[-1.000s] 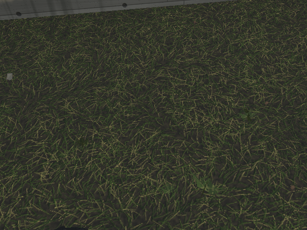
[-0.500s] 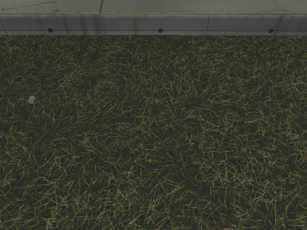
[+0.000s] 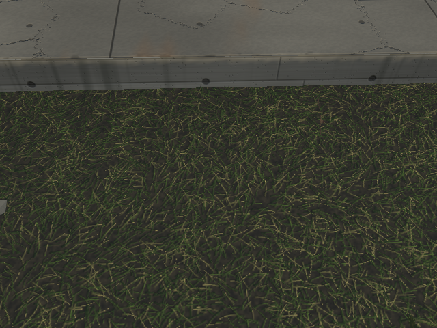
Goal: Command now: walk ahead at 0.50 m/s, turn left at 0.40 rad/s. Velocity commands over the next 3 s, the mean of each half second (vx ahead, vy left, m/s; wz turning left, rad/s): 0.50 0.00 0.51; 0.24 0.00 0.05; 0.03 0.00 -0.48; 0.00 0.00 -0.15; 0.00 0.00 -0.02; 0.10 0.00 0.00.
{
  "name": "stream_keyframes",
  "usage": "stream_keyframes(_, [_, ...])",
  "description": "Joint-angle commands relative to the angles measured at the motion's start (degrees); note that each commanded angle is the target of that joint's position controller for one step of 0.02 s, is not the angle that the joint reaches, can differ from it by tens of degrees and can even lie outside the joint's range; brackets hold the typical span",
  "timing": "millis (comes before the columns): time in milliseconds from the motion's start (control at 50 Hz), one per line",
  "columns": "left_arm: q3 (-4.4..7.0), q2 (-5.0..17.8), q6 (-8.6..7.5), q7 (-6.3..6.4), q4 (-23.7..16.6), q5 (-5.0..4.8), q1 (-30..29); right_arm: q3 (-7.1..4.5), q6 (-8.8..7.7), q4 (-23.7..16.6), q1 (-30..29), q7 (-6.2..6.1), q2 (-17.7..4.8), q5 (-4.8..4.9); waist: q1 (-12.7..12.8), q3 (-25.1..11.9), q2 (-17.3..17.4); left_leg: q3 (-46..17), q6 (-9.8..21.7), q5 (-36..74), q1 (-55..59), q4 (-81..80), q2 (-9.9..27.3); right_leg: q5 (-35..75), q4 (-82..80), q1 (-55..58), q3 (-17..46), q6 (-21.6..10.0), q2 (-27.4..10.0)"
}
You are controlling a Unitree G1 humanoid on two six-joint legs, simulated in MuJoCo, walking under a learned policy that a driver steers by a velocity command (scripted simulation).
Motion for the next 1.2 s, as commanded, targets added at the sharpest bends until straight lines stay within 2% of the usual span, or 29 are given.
stream_keyframes(20, [0.54,4.4,-1.33,0.27,-6.0,-0.51,-6.7,-2.11,-0.11,-2.2,2.2,-0.61,-9.8,-0.44,0.8,2.2,6.8,-12.0,7.5,28.1,0.5,0.8,15.8,-1.3,-3.3,-1.0,-0.7,-0.4,2.0])
stream_keyframes(60, [0.92,5.7,-2.09,0.50,-6.1,-0.73,-3.4,-2.66,0.12,-3.0,-0.1,-0.90,-10.8,-0.65,3.1,1.2,7.3,-12.9,6.0,31.4,-0.3,4.3,16.1,-5.0,-6.8,5.6,-0.2,-1.7,3.0])
stream_keyframes(100, [2.17,8.0,-3.28,1.40,-2.5,-0.25,9.6,-3.02,-0.03,-3.9,-2.8,-0.46,-11.3,-0.14,8.8,-5.0,4.5,-10.4,3.7,36.4,-4.9,18.3,12.2,-4.9,-12.9,24.2,-0.9,-4.0,4.7])
stream_keyframes(120, [3.38,12.1,-3.98,2.26,-1.4,1.24,19.2,-2.51,-0.31,-5.8,-3.5,-0.12,-9.0,0.58,12.2,-12.7,-0.7,-7.6,2.4,24.5,-13.6,33.2,8.3,-11.6,-14.4,38.4,9.2,-6.7,-5.6])
stream_keyframes(140, [4.62,17.7,-3.52,2.43,-2.1,2.37,21.7,-1.44,-0.10,-8.0,1.8,-0.26,-2.8,2.53,9.7,-19.8,-13.1,-1.5,0.4,-12.2,-32.0,50.4,-0.6,-16.3,-19.0,52.6,32.8,-12.0,-21.4])
stream_keyframes(160, [4.18,14.3,-2.37,2.23,-2.6,1.22,18.2,-2.65,0.64,-7.2,2.2,-0.63,-8.5,1.08,8.0,-18.3,-9.1,-3.9,1.2,-15.1,-36.7,57.6,2.3,-21.7,-22.4,47.8,39.7,-13.7,-21.5])
stream_keyframes(180, [2.85,9.0,-2.21,2.11,-3.7,0.72,13.2,-3.08,1.05,-7.1,-1.0,-0.39,-9.2,0.33,6.4,-9.7,-2.9,-4.4,1.3,-9.7,-37.8,58.5,5.4,-23.2,-23.3,39.9,31.0,-12.4,-19.0])
stream_keyframes(200, [2.16,6.2,-2.52,1.94,-3.7,0.48,10.8,-2.90,1.16,-7.5,-4.0,0.18,-7.8,0.06,5.9,-4.7,-0.2,-4.2,0.8,-5.7,-36.8,56.4,7.4,-17.9,-25.0,33.2,22.7,-11.2,-16.0])
stream_keyframes(240, [1.68,4.7,-3.25,2.32,-2.6,0.27,11.1,-3.07,2.33,-8.1,-5.5,1.17,-6.8,-1.06,4.2,-1.9,-3.3,-3.5,-0.3,-3.0,-34.1,53.5,9.5,-8.7,-27.0,27.2,12.5,-8.9,-11.9])
stream_keyframes(340, [2.16,5.9,-5.17,2.03,-0.5,-0.49,15.8,-2.76,4.40,-11.6,-12.4,2.75,-5.7,-1.31,3.7,-1.1,-2.3,-2.0,-1.9,3.8,-39.0,50.8,10.9,2.0,-29.5,27.8,2.4,-9.7,-11.6])
stream_keyframes(460, [2.50,7.3,-4.97,1.95,0.7,-0.18,18.9,-1.41,4.23,-16.5,-24.7,4.23,-5.0,-1.11,5.7,1.8,-2.2,2.4,-2.3,14.1,-37.7,32.5,10.5,6.4,-30.2,28.9,-7.4,-8.9,-10.1])
stream_keyframes(540, [3.06,9.2,-4.02,2.42,1.9,-0.12,22.4,-1.30,4.20,-19.0,-29.8,4.66,-6.1,-1.53,7.2,2.9,-2.3,6.1,0.2,9.7,-35.5,25.2,9.1,11.6,-27.7,35.0,-10.7,-8.1,-12.0])
stream_keyframes(580, [3.32,10.3,-2.97,2.84,2.2,-0.07,22.4,-1.52,3.96,-18.9,-28.2,4.29,-6.4,-2.04,6.1,2.2,-2.8,8.4,1.8,4.8,-31.6,22.5,5.9,31.3,-19.8,37.8,-13.4,-7.1,-11.9])
stream_keyframes(600, [3.37,10.7,-2.43,2.99,2.8,-0.22,23.5,-1.69,3.53,-17.8,-24.8,3.89,-6.6,-2.45,5.1,0.1,-3.4,8.7,2.8,3.0,-26.7,20.6,3.5,40.7,-13.5,38.0,-13.5,-6.8,-11.5])
stream_keyframes(620, [3.21,10.8,-1.98,3.00,3.2,-0.47,23.9,-2.20,2.67,-15.5,-17.8,3.36,-7.2,-2.89,2.5,-3.7,-3.0,7.8,4.0,5.9,-18.4,16.5,1.4,41.3,-4.2,36.5,-13.7,-6.1,-10.6])
stream_keyframes(640, [2.73,9.9,-1.82,2.78,2.9,-0.91,23.7,-2.96,1.72,-12.6,-9.5,2.52,-9.2,-3.68,-1.4,-8.9,-0.4,4.5,5.4,16.1,-4.8,11.5,3.4,29.9,7.9,29.1,-14.6,-4.3,-8.6])
stream_keyframes(660, [0.93,3.2,-1.83,2.26,0.1,-1.82,25.6,-3.81,0.96,-12.1,-5.9,1.48,-14.4,-4.12,-0.3,-17.2,10.3,-13.8,9.4,40.8,14.2,15.6,21.7,-14.0,25.7,11.4,-14.5,-2.0,-3.6])
stream_keyframes(680, [1.17,4.6,-1.09,2.42,0.6,-3.31,30.0,-4.42,1.53,-11.9,-2.6,0.78,-17.8,-1.11,-0.3,-27.4,13.4,-29.3,17.7,63.1,20.2,13.7,34.0,-35.0,39.3,5.2,-5.7,-0.8,4.1])
stream_keyframes(700, [1.92,6.6,-0.46,2.86,1.0,-2.97,24.4,-3.85,1.85,-11.9,-4.7,0.04,-15.3,0.01,-0.4,-23.1,4.5,-18.5,15.3,66.5,13.9,13.1,29.8,-29.5,39.0,5.3,2.6,-1.2,2.6])
stream_keyframes(720, [1.21,4.2,-0.65,2.71,0.6,-3.00,21.7,-2.69,1.49,-11.8,-10.0,-0.30,-11.8,0.24,1.3,-14.3,6.2,-11.7,13.0,61.8,5.7,10.4,27.6,-27.1,35.3,4.1,3.3,-1.4,1.5])
stream_keyframes(740, [1.37,4.4,-0.42,2.70,1.7,-2.01,21.4,-1.64,1.40,-11.9,-13.9,-0.51,-8.6,0.09,3.7,-8.2,4.3,-8.0,9.0,53.7,-1.1,7.5,24.3,-24.7,30.3,4.9,3.3,-1.5,-0.2])
stream_keyframes(760, [1.75,4.9,0.43,2.54,2.5,-0.59,22.2,-0.90,1.25,-11.7,-15.9,-0.89,-6.8,0.41,5.3,-5.4,5.2,-5.0,6.8,50.7,-6.0,5.4,22.1,-22.3,27.1,7.6,3.1,-1.4,-0.6])
stream_keyframes(780, [1.86,4.4,1.38,2.33,3.8,0.13,24.9,-0.54,1.15,-11.9,-17.4,-1.00,-6.4,0.21,6.8,-5.4,6.0,-1.9,5.7,50.3,-9.7,4.3,21.1,-20.2,26.3,11.4,2.3,-1.1,0.2])
stream_keyframes(840, [2.37,3.3,2.88,1.91,3.9,-0.23,25.5,-0.95,0.10,-11.7,-17.2,-1.01,-8.9,0.05,8.4,-6.9,6.0,2.5,5.8,51.2,-11.9,3.3,20.4,-16.4,25.7,13.1,0.9,-0.6,2.1])
stream_keyframes(980, [2.63,3.4,4.82,1.18,-0.9,0.63,15.1,-1.23,1.91,-10.9,-14.1,-2.41,-8.7,-0.35,5.5,-3.1,8.5,5.1,7.5,25.9,-9.9,1.1,21.6,-12.9,14.2,6.6,-1.2,-0.2,0.5])
stream_keyframes(1100, [2.62,3.8,5.25,0.38,-4.4,0.30,12.0,-2.47,3.65,-11.0,-12.9,-2.03,-11.3,-0.95,4.1,-3.2,8.3,5.1,8.1,21.7,-8.2,5.0,25.2,-20.0,6.4,9.9,-4.1,-2.3,1.5])
stream_keyframes(1160, [2.65,3.7,4.70,0.18,-5.9,-0.25,12.2,-3.24,4.55,-11.2,-13.2,-1.92,-12.9,-0.86,4.5,-3.6,7.8,5.9,5.7,20.7,-7.7,9.8,25.8,-20.1,-1.5,14.1,-5.4,-3.7,2.6])
stream_keyframes(1180, [2.58,3.7,4.04,0.26,-6.1,-0.30,13.3,-3.57,4.90,-11.0,-13.1,-1.89,-13.5,-0.82,5.7,-3.9,6.2,7.7,3.0,18.2,-9.4,13.3,24.9,-13.9,-8.6,18.2,-5.1,-4.3,3.1])
stream_keyframes(1200, [3.21,6.3,3.17,0.67,-5.7,0.07,15.2,-3.57,5.24,-10.8,-11.4,-1.67,-12.6,-1.02,6.4,-4.8,0.6,10.2,-0.9,11.4,-12.7,20.7,21.6,-6.9,-16.3,23.2,0.3,-5.6,1.2])
Next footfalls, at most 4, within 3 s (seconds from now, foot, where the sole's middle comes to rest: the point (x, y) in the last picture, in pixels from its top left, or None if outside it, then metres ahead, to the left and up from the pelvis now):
0.12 right None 0.24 -0.12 -0.78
0.64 left None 0.43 0.16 -0.78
1.20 right None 0.43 -0.04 -0.78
1.70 left None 0.45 0.17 -0.78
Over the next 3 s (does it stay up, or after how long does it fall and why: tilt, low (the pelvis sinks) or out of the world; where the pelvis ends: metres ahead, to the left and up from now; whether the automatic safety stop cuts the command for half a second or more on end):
stays up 0.44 0.05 0.00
